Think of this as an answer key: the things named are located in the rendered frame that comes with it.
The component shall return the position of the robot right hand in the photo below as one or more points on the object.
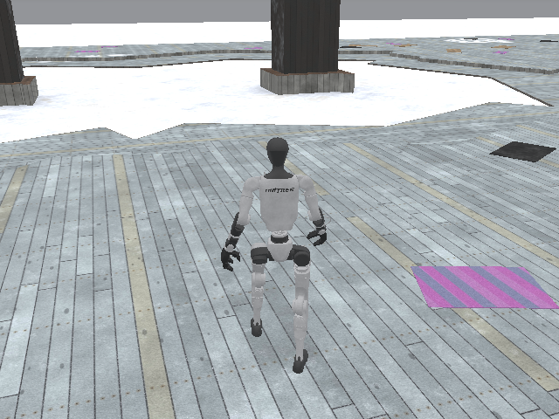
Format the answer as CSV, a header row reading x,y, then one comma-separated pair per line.
x,y
322,239

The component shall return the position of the right robot upper arm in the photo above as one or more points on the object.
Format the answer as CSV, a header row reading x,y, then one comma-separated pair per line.
x,y
306,183

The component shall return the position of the left robot upper arm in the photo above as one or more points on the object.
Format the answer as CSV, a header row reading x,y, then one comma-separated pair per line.
x,y
250,185

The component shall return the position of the robot left hand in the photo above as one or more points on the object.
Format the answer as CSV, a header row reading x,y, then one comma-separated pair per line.
x,y
225,258

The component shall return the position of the left robot thigh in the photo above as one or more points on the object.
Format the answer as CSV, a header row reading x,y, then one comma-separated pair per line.
x,y
259,256

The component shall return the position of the humanoid robot head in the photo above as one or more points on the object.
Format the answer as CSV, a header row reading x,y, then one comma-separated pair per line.
x,y
277,149

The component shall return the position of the left robot forearm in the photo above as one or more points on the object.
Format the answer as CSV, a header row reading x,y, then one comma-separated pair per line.
x,y
234,235

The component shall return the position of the right robot forearm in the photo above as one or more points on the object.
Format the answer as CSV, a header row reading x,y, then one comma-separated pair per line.
x,y
320,224

